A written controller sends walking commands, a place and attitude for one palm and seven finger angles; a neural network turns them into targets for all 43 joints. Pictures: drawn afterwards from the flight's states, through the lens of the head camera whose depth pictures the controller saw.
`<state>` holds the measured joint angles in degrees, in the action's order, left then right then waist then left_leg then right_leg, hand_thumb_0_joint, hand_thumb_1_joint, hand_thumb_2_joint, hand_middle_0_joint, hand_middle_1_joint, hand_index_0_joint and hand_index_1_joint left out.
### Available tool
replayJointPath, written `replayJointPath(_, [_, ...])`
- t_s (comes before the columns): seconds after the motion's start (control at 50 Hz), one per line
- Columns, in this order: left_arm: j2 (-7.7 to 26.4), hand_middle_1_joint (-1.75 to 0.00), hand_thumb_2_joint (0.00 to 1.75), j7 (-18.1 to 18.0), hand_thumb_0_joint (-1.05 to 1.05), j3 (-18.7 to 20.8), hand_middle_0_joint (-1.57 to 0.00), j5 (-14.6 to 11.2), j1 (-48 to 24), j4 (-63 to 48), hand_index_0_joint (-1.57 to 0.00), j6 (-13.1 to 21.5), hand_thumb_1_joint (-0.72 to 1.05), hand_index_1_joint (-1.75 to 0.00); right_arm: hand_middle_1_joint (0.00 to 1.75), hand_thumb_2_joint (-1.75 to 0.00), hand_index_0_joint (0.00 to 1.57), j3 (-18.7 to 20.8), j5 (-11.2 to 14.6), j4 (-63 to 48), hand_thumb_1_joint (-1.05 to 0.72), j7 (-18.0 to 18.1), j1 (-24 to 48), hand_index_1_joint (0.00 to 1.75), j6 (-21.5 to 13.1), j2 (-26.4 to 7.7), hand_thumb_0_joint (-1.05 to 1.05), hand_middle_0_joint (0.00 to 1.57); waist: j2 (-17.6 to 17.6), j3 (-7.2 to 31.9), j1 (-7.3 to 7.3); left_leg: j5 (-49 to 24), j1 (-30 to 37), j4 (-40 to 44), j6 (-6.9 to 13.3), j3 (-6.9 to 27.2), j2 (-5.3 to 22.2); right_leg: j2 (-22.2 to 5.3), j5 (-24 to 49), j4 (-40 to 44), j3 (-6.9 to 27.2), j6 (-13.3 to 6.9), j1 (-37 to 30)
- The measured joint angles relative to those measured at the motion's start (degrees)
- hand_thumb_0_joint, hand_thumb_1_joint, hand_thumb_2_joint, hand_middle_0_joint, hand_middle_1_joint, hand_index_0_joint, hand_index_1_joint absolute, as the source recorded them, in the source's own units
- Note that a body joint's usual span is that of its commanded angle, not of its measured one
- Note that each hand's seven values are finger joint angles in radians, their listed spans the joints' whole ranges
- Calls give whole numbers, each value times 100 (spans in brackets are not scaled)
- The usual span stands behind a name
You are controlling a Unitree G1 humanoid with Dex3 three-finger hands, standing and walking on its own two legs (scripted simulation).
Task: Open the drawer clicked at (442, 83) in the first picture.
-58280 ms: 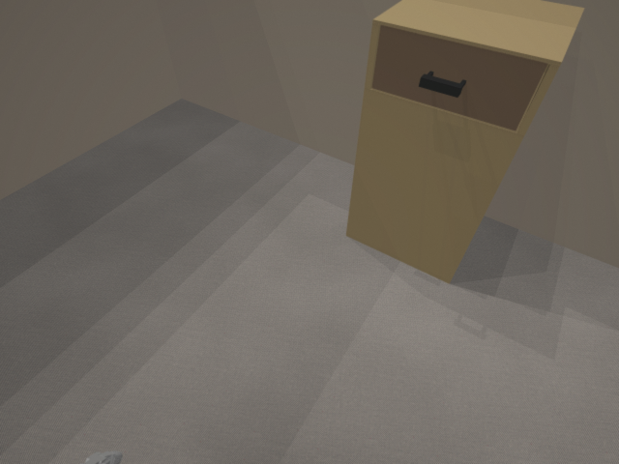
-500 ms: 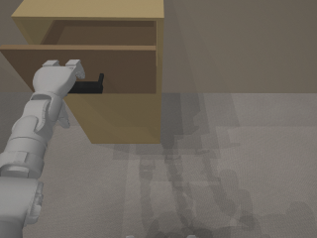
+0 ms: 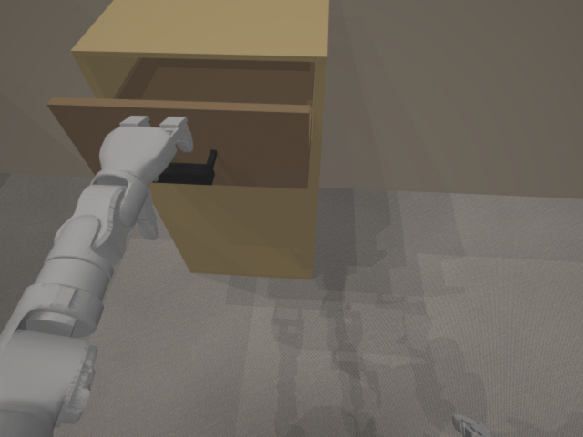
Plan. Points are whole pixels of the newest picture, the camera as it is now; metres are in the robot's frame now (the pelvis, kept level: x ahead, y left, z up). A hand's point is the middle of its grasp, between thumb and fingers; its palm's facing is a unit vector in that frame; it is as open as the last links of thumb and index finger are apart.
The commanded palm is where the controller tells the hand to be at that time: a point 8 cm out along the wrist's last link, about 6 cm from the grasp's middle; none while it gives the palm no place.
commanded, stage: re-aim the fingers above the handle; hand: left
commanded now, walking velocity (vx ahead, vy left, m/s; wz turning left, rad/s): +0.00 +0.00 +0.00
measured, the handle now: (184, 163) +0.54 +0.21 +0.03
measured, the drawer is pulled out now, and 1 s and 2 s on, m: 0.15 0.15 0.15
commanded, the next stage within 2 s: lower the fingers behind the handle in 1.94 s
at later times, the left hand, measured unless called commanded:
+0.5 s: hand (152, 178) +0.44 +0.22 +0.10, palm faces +0.00 -0.01 -1.00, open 13.8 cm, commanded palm +0.42 +0.22 +0.15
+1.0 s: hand (149, 170) +0.46 +0.23 +0.10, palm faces -0.02 +0.01 -1.00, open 13.8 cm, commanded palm +0.43 +0.23 +0.15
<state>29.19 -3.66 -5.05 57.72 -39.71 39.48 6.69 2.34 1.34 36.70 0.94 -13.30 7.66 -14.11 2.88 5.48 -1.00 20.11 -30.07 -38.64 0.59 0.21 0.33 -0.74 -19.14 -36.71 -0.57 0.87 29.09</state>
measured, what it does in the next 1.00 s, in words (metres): stands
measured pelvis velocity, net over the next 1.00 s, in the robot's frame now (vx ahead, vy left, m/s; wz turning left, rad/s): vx -0.01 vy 0.00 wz -0.02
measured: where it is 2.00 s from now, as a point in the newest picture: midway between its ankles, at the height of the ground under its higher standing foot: outside the picture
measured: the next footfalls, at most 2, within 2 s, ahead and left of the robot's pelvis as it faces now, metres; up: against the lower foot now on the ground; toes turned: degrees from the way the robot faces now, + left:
none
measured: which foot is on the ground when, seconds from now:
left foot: down 0.00-1.00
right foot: down 0.00-1.00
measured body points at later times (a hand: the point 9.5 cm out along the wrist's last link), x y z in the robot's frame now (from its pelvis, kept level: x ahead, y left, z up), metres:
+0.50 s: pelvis -0.01 -0.01 +0.00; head +0.04 -0.03 +0.45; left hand +0.43 +0.22 +0.16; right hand +0.06 -0.29 -0.13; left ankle -0.02 +0.11 -0.72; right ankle -0.02 -0.13 -0.72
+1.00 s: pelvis -0.01 +0.00 +0.00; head +0.05 -0.02 +0.45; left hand +0.45 +0.22 +0.15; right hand +0.05 -0.27 -0.13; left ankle -0.02 +0.11 -0.72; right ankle -0.02 -0.13 -0.72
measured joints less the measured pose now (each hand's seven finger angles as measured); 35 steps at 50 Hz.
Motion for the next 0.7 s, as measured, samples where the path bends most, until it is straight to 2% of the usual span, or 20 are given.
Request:
replayJointPath(0.1, [41,-120,30,-127,0,64,-32,67,-64,176,-32,-122,-49,-120,30,-90,20,7,-4,117,-90,-8,-81,30,28,-22,1,20,23,-7,-21,-15,-14,11,-31,18,22,23,-5,-21,-16,-36,28])
replayJointPath(0.2, [98,-120,30,-30,0,77,-32,-14,46,93,-32,-201,-49,-120,30,-90,20,56,13,181,-90,19,-241,30,69,-62,1,20,71,-10,-59,-45,72,92,-54,13,51,52,25,46,-11,-60,-45])
replayJointPath(0.3, [90,-120,30,25,0,157,-32,-66,167,51,-32,-56,-49,-120,30,-90,20,62,35,248,-90,67,-307,30,98,-109,1,20,68,-28,-104,-75,186,175,-71,-21,72,73,50,89,23,-75,-124])
replayJointPath(0.38, [162,-120,30,-37,0,281,-32,16,138,220,-32,72,-49,-120,30,-90,20,64,41,259,-90,101,-293,30,52,-117,1,20,37,-49,-144,-100,185,191,-86,-47,89,90,68,72,49,-89,-95])
replayJointPath(0.48, [213,-120,30,-153,0,365,-32,35,199,169,-32,99,-49,-120,30,-90,20,117,33,243,-90,82,-300,30,-26,-124,1,20,40,-38,-127,-128,165,204,-90,-63,101,102,104,84,66,-95,-68])
replayJointPath(0.6, [205,-120,30,-148,0,201,-32,58,65,394,-32,-15,-49,-120,30,-90,20,83,64,267,-90,88,-241,30,-71,-130,1,20,15,-57,-110,-165,164,208,-81,-31,75,78,126,91,35,-85,-85])
replayJointPath(0.7, [165,-120,30,-95,-1,75,-32,80,-128,478,-32,93,-49,-120,30,-90,20,81,42,242,-90,121,-210,30,-142,-102,1,20,-11,-85,-116,-180,93,164,-66,-1,50,53,140,72,5,-73,-40])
